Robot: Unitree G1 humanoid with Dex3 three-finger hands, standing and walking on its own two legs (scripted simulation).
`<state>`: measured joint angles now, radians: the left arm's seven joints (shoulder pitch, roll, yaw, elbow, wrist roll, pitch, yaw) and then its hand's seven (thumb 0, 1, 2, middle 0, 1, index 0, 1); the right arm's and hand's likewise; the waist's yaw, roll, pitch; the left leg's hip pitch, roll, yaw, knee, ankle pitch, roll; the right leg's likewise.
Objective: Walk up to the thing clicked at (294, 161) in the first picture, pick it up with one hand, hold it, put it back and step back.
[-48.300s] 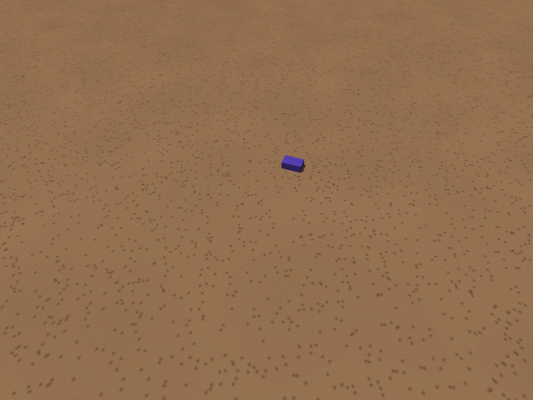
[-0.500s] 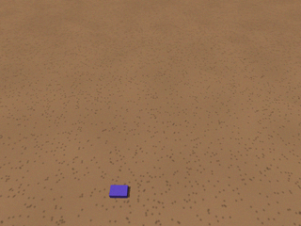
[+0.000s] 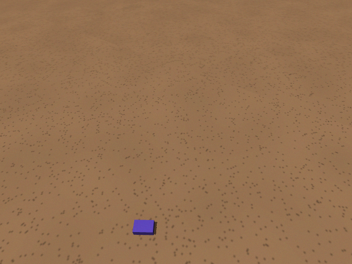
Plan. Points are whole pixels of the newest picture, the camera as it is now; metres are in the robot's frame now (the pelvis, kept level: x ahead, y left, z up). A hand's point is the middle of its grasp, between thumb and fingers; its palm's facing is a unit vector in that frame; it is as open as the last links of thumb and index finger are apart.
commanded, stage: stand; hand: left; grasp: from above
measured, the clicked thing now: (143, 227) +0.47 +0.24 -0.76
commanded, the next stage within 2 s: step back in 1.56 s
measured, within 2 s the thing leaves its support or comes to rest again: neither
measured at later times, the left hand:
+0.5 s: hand out of the picture +0.08 +0.23 -0.16, palm faces +0.02 -0.94 -0.33, open 7.4 cm
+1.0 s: hand out of the picture +0.09 +0.23 -0.15, palm faces +0.01 -0.94 -0.34, open 7.4 cm
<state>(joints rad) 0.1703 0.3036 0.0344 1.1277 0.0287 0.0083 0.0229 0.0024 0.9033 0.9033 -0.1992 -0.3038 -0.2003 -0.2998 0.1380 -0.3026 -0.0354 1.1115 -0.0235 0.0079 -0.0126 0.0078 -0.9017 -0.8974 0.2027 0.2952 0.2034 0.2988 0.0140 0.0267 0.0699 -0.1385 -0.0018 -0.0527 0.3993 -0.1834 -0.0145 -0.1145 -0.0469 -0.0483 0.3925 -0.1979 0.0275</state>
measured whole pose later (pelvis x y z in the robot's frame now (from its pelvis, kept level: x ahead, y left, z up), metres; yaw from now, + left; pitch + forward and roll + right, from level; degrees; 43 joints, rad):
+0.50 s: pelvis +0.01 -0.02 +0.00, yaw +0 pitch -4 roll +0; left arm 0.11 0.30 0.04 1.15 0.01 0.00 0.01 0.00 0.90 0.90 -0.20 -0.30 -0.20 -0.30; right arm 0.13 -0.32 -0.01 1.14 -0.02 0.00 -0.01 0.01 -0.90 -0.90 0.20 0.30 0.20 0.30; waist 0.00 0.02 0.07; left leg -0.11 0.03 -0.06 0.36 -0.18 -0.04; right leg -0.08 -0.02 -0.05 0.34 -0.19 0.01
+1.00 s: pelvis +0.02 -0.01 +0.00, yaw -1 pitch -3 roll +0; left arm 0.11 0.32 0.03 1.15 0.01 0.00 0.00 0.00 0.90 0.90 -0.20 -0.30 -0.20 -0.30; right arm 0.11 -0.33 -0.01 1.14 -0.02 0.00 -0.01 0.01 -0.90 -0.90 0.20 0.30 0.20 0.30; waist 0.00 0.02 0.07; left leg -0.10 0.02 -0.05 0.33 -0.18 -0.04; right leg -0.09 -0.02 -0.05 0.33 -0.19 0.01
